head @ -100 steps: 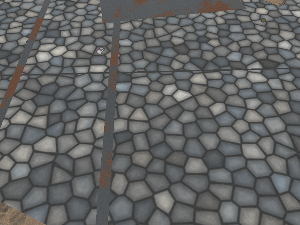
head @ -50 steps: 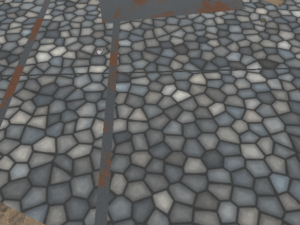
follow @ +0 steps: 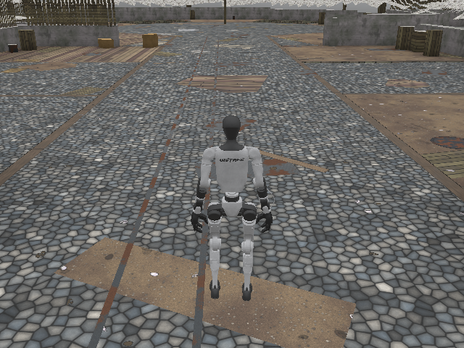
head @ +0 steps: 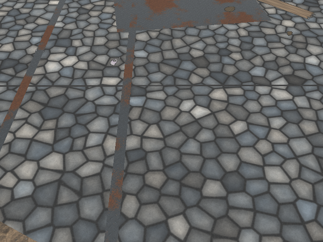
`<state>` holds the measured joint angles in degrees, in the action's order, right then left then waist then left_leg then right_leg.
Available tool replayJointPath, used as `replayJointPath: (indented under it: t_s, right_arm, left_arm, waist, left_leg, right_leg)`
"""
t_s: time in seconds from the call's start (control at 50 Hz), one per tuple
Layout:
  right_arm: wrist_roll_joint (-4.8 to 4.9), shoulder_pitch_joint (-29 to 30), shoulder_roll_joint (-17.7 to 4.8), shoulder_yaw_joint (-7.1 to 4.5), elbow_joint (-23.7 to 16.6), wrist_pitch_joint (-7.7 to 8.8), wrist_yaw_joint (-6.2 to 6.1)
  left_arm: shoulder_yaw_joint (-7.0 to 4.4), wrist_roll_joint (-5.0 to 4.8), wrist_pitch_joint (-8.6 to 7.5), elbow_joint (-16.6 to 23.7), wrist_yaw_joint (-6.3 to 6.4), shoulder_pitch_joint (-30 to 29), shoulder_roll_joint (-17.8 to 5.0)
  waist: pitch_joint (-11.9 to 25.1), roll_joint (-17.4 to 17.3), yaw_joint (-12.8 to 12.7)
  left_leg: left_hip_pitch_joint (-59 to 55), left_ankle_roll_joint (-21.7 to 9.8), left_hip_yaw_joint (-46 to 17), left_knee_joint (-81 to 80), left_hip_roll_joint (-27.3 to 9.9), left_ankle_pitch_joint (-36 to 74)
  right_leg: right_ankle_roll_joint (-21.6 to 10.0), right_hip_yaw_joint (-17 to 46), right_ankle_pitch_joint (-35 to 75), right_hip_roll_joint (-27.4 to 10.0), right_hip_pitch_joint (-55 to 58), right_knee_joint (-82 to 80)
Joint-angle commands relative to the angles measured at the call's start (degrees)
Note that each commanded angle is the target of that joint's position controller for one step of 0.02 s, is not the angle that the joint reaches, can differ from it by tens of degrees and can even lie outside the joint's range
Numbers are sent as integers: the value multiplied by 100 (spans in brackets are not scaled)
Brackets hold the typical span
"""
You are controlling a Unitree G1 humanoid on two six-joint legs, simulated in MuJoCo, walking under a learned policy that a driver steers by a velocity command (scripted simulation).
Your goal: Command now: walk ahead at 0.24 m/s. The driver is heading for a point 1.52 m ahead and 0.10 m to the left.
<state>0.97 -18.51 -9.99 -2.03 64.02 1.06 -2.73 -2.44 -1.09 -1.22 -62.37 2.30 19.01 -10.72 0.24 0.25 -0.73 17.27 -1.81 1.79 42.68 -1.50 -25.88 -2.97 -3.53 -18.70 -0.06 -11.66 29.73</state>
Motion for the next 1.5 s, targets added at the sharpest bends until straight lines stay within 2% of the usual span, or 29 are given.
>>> replayJointPath:
  t_s: [0.02, 0.16, 0.18, 0.2, 0.22, 0.24, 0.28, 0.38, 0.5, 0.58, 0.6, 0.62, 0.64, 0.66, 0.72, 0.8, 0.86, 0.9, 0.94, 1.08, 1.12, 1.18, 1.24, 1.32, 1.34, 1.36, 1.38, 1.44, 1.5]
  right_arm:
    - [92, 528, -428, -107, -566, 277, 112]
    - [67, -891, -359, -267, 38, 374, 216]
    - [43, -1388, -555, -336, 110, 376, 199]
    - [1, -1943, -1220, -440, 64, 410, 175]
    - [-115, -1995, -1325, -383, 71, 540, 268]
    - [-80, -1382, -1075, -283, -67, 634, 303]
    - [-77, -507, -785, -135, -335, 659, 394]
    - [-182, -803, -686, -36, -290, 505, 237]
    - [-114, -906, -899, -69, -300, 362, 74]
    - [-49, -486, -864, -127, -354, 310, 81]
    - [-69, -596, -874, -134, -338, 311, 114]
    - [-206, -843, -723, -87, -396, 354, 145]
    - [-168, -1611, -136, 96, -233, 339, 179]
    - [-58, -1430, -332, 24, -178, 312, 203]
    - [-23, -288, -618, -125, -494, 104, 48]
    - [-76, -434, -354, -91, -429, -89, -112]
    - [-147, -516, -430, -121, -305, -192, -43]
    - [-272, -262, -670, -137, -480, -240, -29]
    - [-154, 58, -847, -189, -461, -139, -32]
    - [-109, 72, -614, -163, -385, 164, 36]
    - [-61, -186, -745, -218, -307, 131, 33]
    - [51, -588, -1088, -331, -339, 191, 30]
    - [25, -679, -1079, -361, -333, 399, 47]
    - [111, -5, -1094, -362, -548, 360, 150]
    - [74, 157, -1100, -355, -623, 365, 157]
    - [46, 394, -834, -284, -789, 395, 166]
    - [20, 304, -384, -178, -970, 506, 140]
    - [175, 537, -716, -266, -985, 649, 220]
    - [74, 574, -700, -351, -979, 555, 239]
  left_arm:
    - [-229, 44, -229, 142, 13, 488, -1025]
    - [-223, -141, -186, 390, -75, -54, -1016]
    - [-141, -92, -225, 476, -108, -258, -751]
    - [-21, 13, -299, 653, -132, -346, -271]
    - [-13, -122, -416, 814, -142, -341, -190]
    - [-47, -245, -497, 908, -171, -544, -446]
    - [-109, -112, -561, 858, -185, -582, -669]
    - [-160, 18, -363, 828, -210, -761, -508]
    - [-26, -10, -251, 1190, -270, -1936, -348]
    - [-163, 93, -323, 971, -306, -1263, -779]
    - [-251, 140, -361, 820, -292, -831, -1006]
    - [-324, 236, -355, 684, -260, -244, -1346]
    - [-250, 285, -301, 603, -240, 17, -1222]
    - [-128, 172, -271, 580, -278, -59, -825]
    - [-14, 138, -274, 844, -241, -1463, -625]
    - [-63, 280, -152, 796, -133, -1573, -760]
    - [-69, 74, -66, 767, -94, -1588, -771]
    - [-36, 85, -37, 620, -100, -1313, -649]
    - [-67, 121, -2, 612, -31, -1179, -648]
    - [-62, 119, -45, 372, -38, -878, -566]
    - [-78, 56, -35, 293, -46, -817, -574]
    - [-83, -19, -159, 467, -100, -1225, -493]
    - [-85, -58, -400, 655, -235, -1499, -486]
    - [-185, -114, -470, 277, -314, -567, -541]
    - [-296, -86, -431, 45, -296, 98, -717]
    - [-453, -64, -423, -102, -244, 928, -1216]
    - [-488, -29, -450, -172, -287, 1505, -1610]
    - [-160, 60, -571, 183, -326, 254, -793]
    - [-53, 101, -512, 227, -337, 174, -640]
  waist:
    - [-1031, 765, -150]
    - [-363, 311, 648]
    - [-302, -317, 880]
    - [-60, -1892, 914]
    - [46, -1885, 755]
    - [-512, -1071, 493]
    - [-635, -410, 175]
    - [-472, -477, 50]
    - [-274, -700, 270]
    - [101, -665, -227]
    - [393, -409, -379]
    - [1129, 97, -353]
    - [2101, 1226, -138]
    - [2247, 958, -185]
    - [523, 167, 122]
    - [415, 600, 349]
    - [420, 549, 493]
    - [-132, 290, 357]
    - [-565, -524, 79]
    - [-151, -258, 25]
    - [-20, -358, 102]
    - [-634, -815, 349]
    - [-866, -921, 351]
    - [-439, -673, -268]
    - [-202, -554, -564]
    - [-7, 594, -875]
    - [401, 1941, -903]
    - [-268, 396, -270]
    - [-319, 350, -58]
  left_leg:
    - [2180, -278, -380, 1659, -436, -526]
    - [-1421, -55, 728, -1185, 400, 1117]
    - [-1957, -223, -142, -1679, -145, 785]
    - [-2404, -793, -2594, -2746, -1629, -2]
    - [-2291, -1488, -4676, -3532, -2316, -1287]
    - [-2007, -1422, -4386, -3499, -2338, -1707]
    - [-1542, -965, -2785, -3415, -1717, -277]
    - [-1189, -632, -581, -3085, -963, 4863]
    - [-1165, -536, -116, -2775, -860, 5364]
    - [-1733, -464, -269, -1742, -933, 5935]
    - [-1637, -278, -164, -1079, -635, 5659]
    - [-598, -48, -53, 45, -281, 3891]
    - [537, 272, -81, 1870, 299, -206]
    - [641, 391, -701, 2613, 326, -1433]
    - [874, 471, -566, 2179, -208, -761]
    - [-284, 455, -241, 158, -141, -242]
    - [-1161, 251, -5, -1064, 0, 1362]
    - [-973, -29, -389, -1728, -363, 1027]
    - [615, -173, -510, -2223, -321, -701]
    - [102, 21, -416, -2074, -244, 1007]
    - [-45, -180, -471, -2133, -228, 3]
    - [-539, -886, -1874, -2852, -1170, -1513]
    - [-1297, -1249, -2624, -2819, -1908, 63]
    - [-234, -678, -1252, -2304, -1121, 1103]
    - [362, -494, -858, -1730, -819, 1789]
    - [1268, -69, -28, 192, -166, 1990]
    - [2461, 145, -21, 2038, 480, -241]
    - [3188, -283, -608, 3073, -374, 623]
    - [2618, -237, -388, 2244, -626, 1384]
  right_leg:
    - [-1287, 3251, -2519, -2315, 146, -2337]
    - [-545, 803, -1206, -860, -1483, -915]
    - [-315, 407, -578, -562, -1975, 447]
    - [50, -208, -864, -56, -2944, 2837]
    - [-82, 649, -1211, 126, -3690, 4124]
    - [-240, 886, -702, -285, -4333, 4669]
    - [-340, 812, 491, -657, -4115, 4345]
    - [57, 260, 1139, -534, -2971, 2857]
    - [87, 0, 1944, -104, -1798, 616]
    - [-316, 64, 2057, 105, -920, -225]
    - [-450, 140, 3260, 31, -126, -576]
    - [-804, 938, 5737, -825, 1550, 71]
    - [-1952, 2438, 6779, -2253, 2857, 43]
    - [-2067, 2972, 5599, -2236, 2409, -426]
    - [-1278, 1826, 2804, -1576, 61, -1226]
    - [-1020, 1228, 1506, -1082, -959, -1510]
    - [-675, 1090, -571, -906, -1422, -1627]
    - [-106, 931, -1594, -628, -1746, -1553]
    - [144, 424, -589, -189, -592, -1061]
    - [-43, 359, 1161, -234, -3, -462]
    - [-71, 91, 56, 1, -107, -106]
    - [-117, -157, -730, 200, -1615, 881]
    - [-322, 230, -740, -214, -2638, 1562]
    - [-297, -285, 457, 161, -138, 62]
    - [-313, -143, 668, 195, 923, 79]
    - [-735, 1523, 84, -857, 1787, -768]
    - [-1543, 4118, -37, -2125, 2597, -1819]
    - [-1121, 2868, 372, -1847, 1763, -1742]
    - [-819, 1651, 1725, -1350, 1201, -1951]
